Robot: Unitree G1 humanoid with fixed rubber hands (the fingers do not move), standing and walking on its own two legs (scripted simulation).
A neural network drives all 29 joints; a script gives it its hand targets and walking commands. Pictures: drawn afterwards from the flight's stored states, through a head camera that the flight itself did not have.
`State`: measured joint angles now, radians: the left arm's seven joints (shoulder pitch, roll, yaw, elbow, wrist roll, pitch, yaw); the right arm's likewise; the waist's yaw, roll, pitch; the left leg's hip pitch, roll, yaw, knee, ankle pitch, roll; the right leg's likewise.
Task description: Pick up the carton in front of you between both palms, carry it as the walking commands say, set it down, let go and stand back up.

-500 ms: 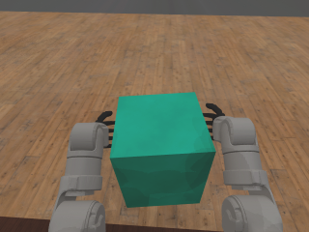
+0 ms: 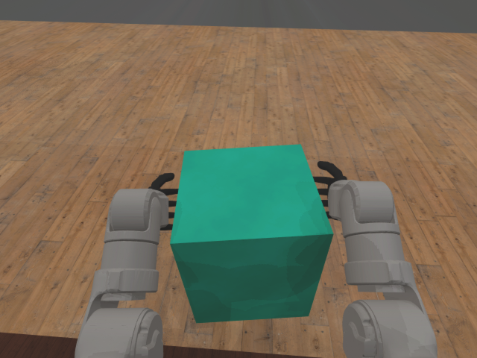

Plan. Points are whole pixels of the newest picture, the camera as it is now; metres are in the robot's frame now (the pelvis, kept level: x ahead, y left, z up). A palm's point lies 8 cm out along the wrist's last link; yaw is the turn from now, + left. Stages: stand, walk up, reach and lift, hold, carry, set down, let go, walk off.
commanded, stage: carry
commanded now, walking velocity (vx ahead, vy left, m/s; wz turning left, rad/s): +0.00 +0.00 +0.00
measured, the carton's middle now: (247, 235) +0.34 +0.00 +0.05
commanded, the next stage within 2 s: none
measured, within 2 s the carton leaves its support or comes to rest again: neither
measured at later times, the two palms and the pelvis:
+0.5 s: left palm (164, 201) +0.36 +0.14 +0.13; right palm (341, 194) +0.36 -0.16 +0.14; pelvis +0.01 -0.01 +0.00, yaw +0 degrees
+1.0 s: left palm (163, 200) +0.36 +0.14 +0.12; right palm (338, 190) +0.37 -0.16 +0.14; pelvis +0.02 -0.01 +0.00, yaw +0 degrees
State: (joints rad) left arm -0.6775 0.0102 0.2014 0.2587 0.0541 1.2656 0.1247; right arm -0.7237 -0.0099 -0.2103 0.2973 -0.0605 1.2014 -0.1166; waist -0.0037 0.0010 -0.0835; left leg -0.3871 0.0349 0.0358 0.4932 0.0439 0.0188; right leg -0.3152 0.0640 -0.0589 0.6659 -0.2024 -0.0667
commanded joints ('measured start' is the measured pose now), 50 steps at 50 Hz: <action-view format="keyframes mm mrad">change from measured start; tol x16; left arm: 1 -861 -1094 -533 -204 -426 -61 -222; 50 -777 -1066 -548 -215 -410 -56 -225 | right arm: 1 -715 1152 528 -121 431 2 235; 50 -618 1131 567 -137 393 3 213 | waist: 1 -10 59 -398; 50 7 -62 -422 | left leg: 1 239 122 -119 -46 105 43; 8 192 122 -141 -54 0 43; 10 214 119 -122 -27 197 42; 21 190 94 -94 5 -56 33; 26 235 117 -92 48 308 43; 44 180 72 -59 -3 -17 20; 50 209 90 -56 76 299 53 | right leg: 1 36 -150 161 -113 108 -32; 15 19 -175 176 -129 88 -27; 18 6 -215 208 -150 326 -21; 20 -7 -195 197 -167 167 -23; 29 105 -210 178 -94 580 -14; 34 17 -166 166 -127 163 -31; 44 -9 -199 202 -171 177 -31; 50 100 -204 163 -60 615 2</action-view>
